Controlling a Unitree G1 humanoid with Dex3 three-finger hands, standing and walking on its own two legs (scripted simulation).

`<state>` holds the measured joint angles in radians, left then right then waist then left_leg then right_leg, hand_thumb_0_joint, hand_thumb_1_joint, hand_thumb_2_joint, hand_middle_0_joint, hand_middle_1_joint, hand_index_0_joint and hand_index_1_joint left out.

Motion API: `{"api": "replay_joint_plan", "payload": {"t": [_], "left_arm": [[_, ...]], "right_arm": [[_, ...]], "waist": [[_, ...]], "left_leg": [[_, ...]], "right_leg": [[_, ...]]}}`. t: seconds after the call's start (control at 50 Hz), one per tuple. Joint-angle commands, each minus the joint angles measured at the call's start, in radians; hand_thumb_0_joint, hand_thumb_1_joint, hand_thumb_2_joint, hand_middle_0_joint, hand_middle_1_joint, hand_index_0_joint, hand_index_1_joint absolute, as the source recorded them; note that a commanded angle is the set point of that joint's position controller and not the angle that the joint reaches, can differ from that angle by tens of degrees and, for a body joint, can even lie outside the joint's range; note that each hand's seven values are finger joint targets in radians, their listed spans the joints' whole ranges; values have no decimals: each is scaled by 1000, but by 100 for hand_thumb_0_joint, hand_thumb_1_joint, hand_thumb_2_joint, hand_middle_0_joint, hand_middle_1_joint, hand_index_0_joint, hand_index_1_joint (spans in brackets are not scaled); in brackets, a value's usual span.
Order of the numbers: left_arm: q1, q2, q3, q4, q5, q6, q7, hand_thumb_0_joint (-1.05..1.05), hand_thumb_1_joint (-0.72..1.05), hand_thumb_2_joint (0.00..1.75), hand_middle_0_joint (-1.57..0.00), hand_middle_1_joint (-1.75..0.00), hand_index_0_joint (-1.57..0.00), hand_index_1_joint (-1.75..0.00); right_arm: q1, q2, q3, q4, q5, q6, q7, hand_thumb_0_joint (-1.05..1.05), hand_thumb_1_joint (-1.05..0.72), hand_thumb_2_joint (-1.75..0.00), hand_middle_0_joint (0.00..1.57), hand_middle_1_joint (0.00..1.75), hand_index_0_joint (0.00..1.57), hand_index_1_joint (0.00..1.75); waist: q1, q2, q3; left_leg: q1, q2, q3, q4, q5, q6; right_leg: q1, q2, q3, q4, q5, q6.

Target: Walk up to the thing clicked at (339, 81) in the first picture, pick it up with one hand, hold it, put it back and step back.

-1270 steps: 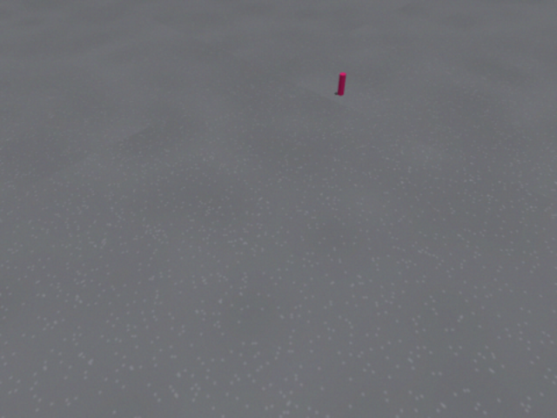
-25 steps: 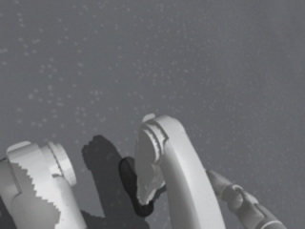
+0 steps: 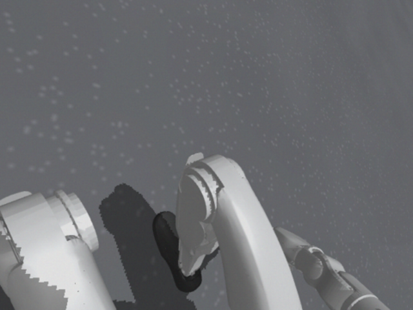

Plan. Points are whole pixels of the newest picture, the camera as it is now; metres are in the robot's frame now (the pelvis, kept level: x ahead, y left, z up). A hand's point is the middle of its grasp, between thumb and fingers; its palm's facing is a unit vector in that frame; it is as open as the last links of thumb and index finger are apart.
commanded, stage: loosen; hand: left
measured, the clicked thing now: out of the picture +0.42 +0.33 -0.20
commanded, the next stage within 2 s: open in 0.18 s
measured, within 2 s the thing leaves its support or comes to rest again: neither
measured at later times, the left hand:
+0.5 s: hand out of the picture +0.43 +0.31 -0.17, palm faces +0.43 -0.90 +0.01, open 7.9 cm
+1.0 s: hand out of the picture +0.43 +0.32 -0.16, palm faces +0.46 -0.89 +0.03, open 14.2 cm
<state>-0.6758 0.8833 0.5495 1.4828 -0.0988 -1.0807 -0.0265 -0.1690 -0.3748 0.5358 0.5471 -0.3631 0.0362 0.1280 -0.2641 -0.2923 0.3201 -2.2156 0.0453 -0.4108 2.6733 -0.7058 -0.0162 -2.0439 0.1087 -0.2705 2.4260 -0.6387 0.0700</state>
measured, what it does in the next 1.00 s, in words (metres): stands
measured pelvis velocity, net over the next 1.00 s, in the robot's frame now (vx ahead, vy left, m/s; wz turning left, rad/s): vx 0.00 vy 0.00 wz -0.01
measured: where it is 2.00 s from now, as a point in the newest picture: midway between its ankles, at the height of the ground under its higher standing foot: (133, 294)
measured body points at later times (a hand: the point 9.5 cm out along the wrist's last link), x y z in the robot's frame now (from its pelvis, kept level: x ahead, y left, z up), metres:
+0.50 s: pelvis +0.00 +0.00 +0.00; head +0.22 +0.20 +0.33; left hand +0.40 +0.36 -0.17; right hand +0.17 -0.24 -0.03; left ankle +0.08 +0.13 -0.25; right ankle +0.14 -0.12 -0.25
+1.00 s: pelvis +0.00 +0.00 +0.00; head +0.22 +0.20 +0.33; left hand +0.40 +0.37 -0.16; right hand +0.17 -0.24 -0.03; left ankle +0.08 +0.13 -0.25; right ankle +0.14 -0.12 -0.25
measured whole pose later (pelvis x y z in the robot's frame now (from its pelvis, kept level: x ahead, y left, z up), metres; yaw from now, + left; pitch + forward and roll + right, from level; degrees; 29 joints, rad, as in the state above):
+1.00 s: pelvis +0.00 +0.00 +0.00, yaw -1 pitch +10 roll -18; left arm -0.65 0.89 0.60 1.38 -0.10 -1.07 -0.04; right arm -0.17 -0.37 0.54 0.54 -0.36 0.05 0.12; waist -0.25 -0.30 0.33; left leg -2.20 0.05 -0.42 2.67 -0.71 -0.01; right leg -2.03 0.12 -0.28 2.41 -0.63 0.07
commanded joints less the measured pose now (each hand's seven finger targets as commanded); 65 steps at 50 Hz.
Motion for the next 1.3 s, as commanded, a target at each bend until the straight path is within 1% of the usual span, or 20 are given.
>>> {"api": "replay_joint_plan", "payload": {"t": [0.0,0.18,0.26,0.36,0.5,0.78,0.84,0.92,0.94,0.96,1.0,1.04,1.08,1.1,1.14,1.18,1.2,1.24,1.26,1.28], "left_arm": [[-204,165,-16,-133,-2,-83,5,0,53,132,-138,-142,-138,-143],[-205,186,0,-162,-17,-98,10,0,26,82,-116,-105,-117,-103],[-193,192,-5,-156,2,-93,10,0,10,68,-110,-94,-111,-92],[-184,171,-15,-139,-1,-81,11,0,-6,56,-86,-73,-86,-73],[-208,159,-23,-137,-7,-83,13,0,-10,50,-72,-62,-72,-62],[-185,178,-14,-136,-9,-88,7,0,-30,31,-38,-34,-38,-35],[-180,207,2,-158,-13,-87,1,0,-27,27,-32,-27,-31,-28],[-182,302,87,-275,-14,-78,0,0,-29,24,-25,-22,-24,-23],[-180,279,74,-318,-14,-69,-7,0,-32,23,-25,-21,-24,-22],[-174,336,121,-365,-12,-56,-8,0,-33,22,-25,-20,-23,-21],[-151,362,143,-411,-2,-22,-23,0,-34,20,-21,-17,-18,-18],[-147,296,102,-486,-2,26,-54,0,-36,18,-17,-14,-15,-16],[-104,134,-20,-446,-12,95,-107,0,-40,13,-18,-12,-16,-14],[-92,141,-10,-481,-22,122,-124,0,-41,14,-19,-13,-17,-15],[-58,89,-59,-472,-42,183,-165,0,-46,8,-14,-9,-13,-9],[-55,45,-71,-447,-80,233,-197,0,-52,2,-10,-6,-11,-4],[-152,91,-28,-563,-104,234,-200,0,-51,2,-10,-5,-12,-4],[-150,57,-24,-504,-126,263,-209,0,-46,6,-5,-4,-4,-4],[-79,324,49,-489,72,321,-154,0,-52,5,-7,-7,-7,-6],[-180,230,-1,-541,57,345,-146,0,-53,6,-7,-8,-8,-7]], "right_arm": [[21,-362,-121,-17,-7,8,-16,0,-90,-90,20,30,20,30],[23,-356,-112,-8,-12,0,-20,0,-91,-90,20,30,20,30],[21,-363,-115,-10,-13,6,-20,0,-92,-89,20,30,20,30],[16,-362,-116,-16,-11,10,-18,0,-91,-90,20,30,20,30],[10,-365,-117,-21,-8,6,-17,0,-91,-90,20,30,20,30],[8,-355,-109,-23,-11,6,-22,0,-91,-90,20,30,20,30],[11,-360,-109,-24,-7,7,-24,0,-91,-90,20,30,20,30],[30,-366,-123,-13,-5,17,-30,0,-91,-90,20,30,20,30],[34,-362,-128,-23,-1,20,-29,0,-91,-90,20,30,20,30],[40,-369,-143,-28,3,24,-32,0,-91,-90,20,30,20,30],[56,-366,-165,-23,12,35,-34,0,-91,-90,20,30,20,30],[73,-355,-194,-41,28,39,-37,0,-91,-90,20,30,20,30],[92,-322,-214,-12,59,41,-38,0,-92,-90,20,30,20,30],[84,-332,-233,-35,74,36,-42,0,-92,-90,20,30,20,30],[118,-320,-257,-6,101,32,-46,0,-91,-90,20,30,20,30],[128,-309,-270,-19,131,24,-49,0,-90,-89,20,30,20,30],[149,-305,-280,-11,141,22,-52,0,-90,-89,20,30,20,30],[156,-293,-292,-10,162,14,-54,0,-81,-88,20,30,20,30],[186,-271,-357,23,191,31,-62,0,-89,-91,20,30,20,30],[187,-248,-351,5,200,38,-59,0,-92,-91,20,30,20,30]], "waist": [[-121,566,-528],[-111,572,-568],[-107,607,-545],[-111,594,-530],[-125,554,-507],[-108,569,-537],[-101,583,-540],[-65,659,-611],[-57,673,-625],[-37,711,-660],[-15,783,-674],[-16,777,-715],[-24,744,-639],[-24,715,-618],[-14,650,-621],[-11,579,-638],[-2,561,-655],[6,530,-651],[107,622,-761],[70,653,-773]], "left_leg": [[380,62,99,-335,97,-10],[394,63,110,-309,139,-6],[425,70,91,-339,149,-19],[399,66,93,-342,124,-15],[377,64,82,-342,80,-7],[384,65,99,-327,112,-5],[386,66,98,-329,126,-7],[449,72,103,-340,189,-15],[473,74,104,-356,199,-21],[498,76,109,-364,210,-25],[520,76,114,-394,212,-32],[517,71,129,-409,206,-28],[454,65,138,-442,102,-20],[419,64,139,-451,65,-14],[371,54,151,-443,33,-2],[326,46,158,-431,12,13],[318,44,159,-427,12,18],[314,41,158,-434,-2,21],[427,40,191,-491,29,19],[436,48,183,-509,31,16]], "right_leg": [[237,28,-110,-181,173,-71],[281,37,-101,-189,213,-69],[248,32,-114,-170,207,-75],[249,31,-115,-176,194,-74],[226,32,-123,-185,163,-70],[255,39,-115,-189,184,-73],[260,37,-116,-184,194,-73],[290,32,-102,-168,233,-77],[281,29,-99,-167,231,-79],[281,29,-93,-164,234,-82],[252,23,-82,-153,227,-89],[258,18,-69,-172,230,-91],[175,14,-63,-190,152,-93],[155,13,-67,-197,131,-91],[146,13,-59,-218,112,-87],[145,12,-51,-231,100,-85],[138,10,-46,-233,99,-86],[113,9,-40,-232,81,-89],[117,-3,-8,-256,66,-97],[98,-1,-4,-254,73,-102]]}}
